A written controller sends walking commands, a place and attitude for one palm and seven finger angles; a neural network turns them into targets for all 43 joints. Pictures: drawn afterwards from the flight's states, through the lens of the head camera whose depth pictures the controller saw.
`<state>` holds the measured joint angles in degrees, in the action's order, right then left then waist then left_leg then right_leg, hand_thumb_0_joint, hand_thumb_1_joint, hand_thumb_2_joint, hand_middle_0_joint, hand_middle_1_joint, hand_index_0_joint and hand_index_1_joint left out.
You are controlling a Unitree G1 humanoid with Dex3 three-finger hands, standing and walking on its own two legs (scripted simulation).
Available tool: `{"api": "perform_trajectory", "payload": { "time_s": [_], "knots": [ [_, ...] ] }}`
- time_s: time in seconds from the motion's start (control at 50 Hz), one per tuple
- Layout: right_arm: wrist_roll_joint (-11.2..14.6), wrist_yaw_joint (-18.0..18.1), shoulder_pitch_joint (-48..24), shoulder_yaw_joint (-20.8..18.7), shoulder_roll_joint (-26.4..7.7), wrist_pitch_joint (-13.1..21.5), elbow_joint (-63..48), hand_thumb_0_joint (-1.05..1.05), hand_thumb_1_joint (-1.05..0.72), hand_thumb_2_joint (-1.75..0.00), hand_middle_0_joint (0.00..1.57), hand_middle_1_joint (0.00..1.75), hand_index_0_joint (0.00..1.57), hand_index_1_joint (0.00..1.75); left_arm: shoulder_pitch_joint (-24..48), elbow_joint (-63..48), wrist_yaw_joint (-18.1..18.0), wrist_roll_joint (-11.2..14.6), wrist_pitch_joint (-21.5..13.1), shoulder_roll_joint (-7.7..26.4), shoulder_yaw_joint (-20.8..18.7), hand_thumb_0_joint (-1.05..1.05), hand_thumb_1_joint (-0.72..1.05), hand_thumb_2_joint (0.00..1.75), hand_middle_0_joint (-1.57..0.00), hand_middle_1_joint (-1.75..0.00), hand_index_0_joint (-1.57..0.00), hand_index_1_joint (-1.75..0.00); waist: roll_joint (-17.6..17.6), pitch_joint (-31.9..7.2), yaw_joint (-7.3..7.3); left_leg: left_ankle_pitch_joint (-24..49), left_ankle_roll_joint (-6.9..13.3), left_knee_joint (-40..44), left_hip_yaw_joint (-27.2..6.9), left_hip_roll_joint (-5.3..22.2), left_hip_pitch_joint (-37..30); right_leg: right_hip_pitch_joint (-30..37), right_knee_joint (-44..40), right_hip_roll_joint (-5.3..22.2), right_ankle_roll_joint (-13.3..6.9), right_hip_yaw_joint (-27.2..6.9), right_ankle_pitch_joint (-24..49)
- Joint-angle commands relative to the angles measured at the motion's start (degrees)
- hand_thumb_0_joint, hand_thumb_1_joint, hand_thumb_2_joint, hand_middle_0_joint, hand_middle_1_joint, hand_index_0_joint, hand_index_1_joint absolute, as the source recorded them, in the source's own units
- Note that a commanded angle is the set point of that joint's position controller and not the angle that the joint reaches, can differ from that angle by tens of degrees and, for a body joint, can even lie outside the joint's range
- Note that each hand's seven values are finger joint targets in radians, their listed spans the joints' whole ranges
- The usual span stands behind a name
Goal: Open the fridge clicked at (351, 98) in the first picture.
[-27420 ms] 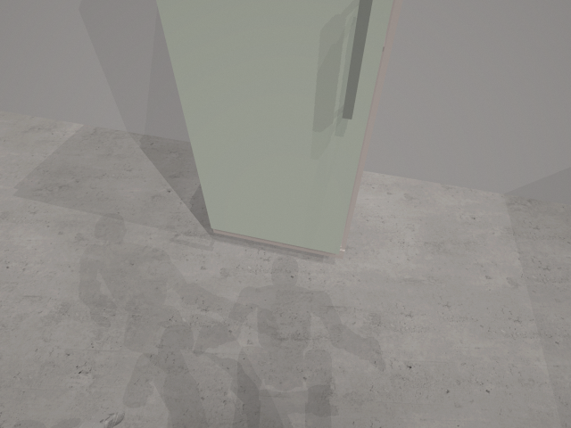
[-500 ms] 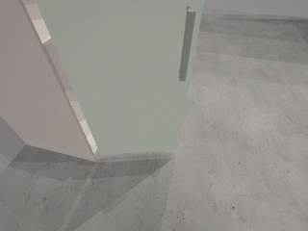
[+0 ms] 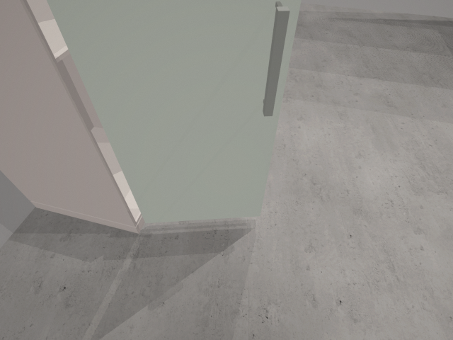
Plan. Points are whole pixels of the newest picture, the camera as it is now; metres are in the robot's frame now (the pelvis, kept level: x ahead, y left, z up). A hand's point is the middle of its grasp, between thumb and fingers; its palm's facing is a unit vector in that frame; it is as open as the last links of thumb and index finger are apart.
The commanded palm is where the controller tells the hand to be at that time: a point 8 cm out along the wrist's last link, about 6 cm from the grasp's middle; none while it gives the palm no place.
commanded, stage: look to check the result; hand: right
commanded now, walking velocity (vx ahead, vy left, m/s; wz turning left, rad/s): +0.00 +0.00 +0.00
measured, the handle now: (272, 64) +0.73 -0.07 +0.12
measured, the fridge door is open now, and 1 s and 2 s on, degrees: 71 71 71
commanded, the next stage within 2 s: stand and wait in 0.20 s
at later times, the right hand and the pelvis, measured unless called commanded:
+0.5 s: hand out of the picture +0.02 -0.18 -0.18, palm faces -0.01 +0.98 -0.19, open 7.4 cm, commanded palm none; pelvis +0.01 +0.00 +0.00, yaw +0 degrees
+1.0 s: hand out of the picture +0.01 -0.18 -0.18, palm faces -0.01 +0.98 -0.19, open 7.4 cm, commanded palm none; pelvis +0.01 +0.00 +0.00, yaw +0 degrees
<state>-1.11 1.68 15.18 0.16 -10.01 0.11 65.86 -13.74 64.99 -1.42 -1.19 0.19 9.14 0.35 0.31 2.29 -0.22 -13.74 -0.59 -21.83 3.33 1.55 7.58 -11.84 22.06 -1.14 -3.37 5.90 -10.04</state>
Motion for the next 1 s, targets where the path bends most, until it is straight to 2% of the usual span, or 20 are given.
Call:
{"api": "perform_trajectory", "payload": {
  "time_s": [0.0, 0.16, 0.22, 0.44, 0.58, 0.78, 0.98],
  "knots": [
    [0.1, 0.3, 3.2, -0.7, -5.9, 0.7, -1.4, 0.00, -0.90, -0.90, 0.20, 0.30, 0.20, 0.30, -2.6, -1.3, -0.6, 0.3, -1.0, 6.9, -1.2, 0.00, 0.90, 0.90, -0.20, -0.30, -0.20, -0.30, -0.4, -0.2, -0.21, 4.8, 2.2, 4.1, -5.1, 4.9, 2.7, 2.5, -4.6, 7.9, 1.0, -8.1, 5.0],
    [0.1, 0.4, 3.2, -0.7, -6.1, 0.9, -1.5, 0.00, -0.90, -0.90, 0.20, 0.30, 0.20, 0.30, -2.3, -1.2, -0.6, 0.3, -1.0, 7.1, -1.2, 0.00, 0.90, 0.90, -0.20, -0.30, -0.20, -0.30, -0.2, -0.4, -0.11, 6.0, 2.2, 4.6, -5.3, 5.0, 2.3, 3.4, -4.2, 7.8, 1.1, -8.0, 6.8],
    [0.2, 0.4, 2.7, -0.7, -5.9, 0.7, -1.5, 0.00, -0.90, -0.90, 0.20, 0.30, 0.20, 0.30, -2.3, -1.0, -0.7, 0.3, -1.1, 6.8, -1.0, 0.00, 0.90, 0.90, -0.20, -0.30, -0.20, -0.30, -1.3, 0.4, -0.24, 5.3, 2.1, 4.7, -5.1, 5.0, 2.3, 2.8, -5.0, 7.8, 1.2, -7.9, 5.8],
    [0.2, 0.3, 2.3, -0.7, -6.1, 0.7, -1.4, 0.00, -0.90, -0.90, 0.20, 0.30, 0.20, 0.30, -2.4, -0.9, -0.7, 0.3, -1.1, 7.1, -1.0, 0.00, 0.90, 0.90, -0.20, -0.30, -0.20, -0.30, -0.4, 0.9, -0.21, 5.4, 2.1, 5.1, -5.2, 5.1, 2.1, 3.2, -5.2, 7.9, 1.3, -7.8, 6.1],
    [0.3, 0.3, 2.6, -0.7, -6.4, 0.9, -1.6, 0.00, -0.90, -0.90, 0.20, 0.30, 0.20, 0.30, -2.4, -0.9, -0.7, 0.4, -1.2, 7.4, -1.2, 0.00, 0.90, 0.90, -0.20, -0.30, -0.20, -0.30, -0.1, -0.6, -0.22, 6.3, 2.2, 5.1, -5.4, 5.2, 1.4, 3.9, -4.6, 8.0, 1.2, -7.8, 7.1],
    [0.2, 0.3, 2.3, -0.6, -6.4, 0.7, -1.3, 0.00, -0.90, -0.90, 0.20, 0.30, 0.20, 0.30, -1.9, -0.8, -0.7, 0.3, -1.0, 7.5, -1.2, 0.00, 0.90, 0.90, -0.20, -0.30, -0.20, -0.30, -0.8, 1.0, -0.28, 5.1, 2.2, 5.2, -5.3, 5.0, 2.3, 3.6, -5.2, 8.1, 1.3, -7.9, 5.8],
    [0.2, 0.3, 1.9, -0.8, -6.8, 0.8, -1.4, 0.00, -0.90, -0.90, 0.20, 0.30, 0.20, 0.30, -1.5, -0.9, -0.8, 0.4, -1.2, 8.1, -1.2, 0.00, 0.90, 0.90, -0.20, -0.30, -0.20, -0.30, -0.4, -0.4, -0.28, 6.2, 2.2, 5.1, -5.4, 5.1, 1.5, 4.5, -5.0, 8.3, 1.2, -7.8, 7.5]
  ]
}}
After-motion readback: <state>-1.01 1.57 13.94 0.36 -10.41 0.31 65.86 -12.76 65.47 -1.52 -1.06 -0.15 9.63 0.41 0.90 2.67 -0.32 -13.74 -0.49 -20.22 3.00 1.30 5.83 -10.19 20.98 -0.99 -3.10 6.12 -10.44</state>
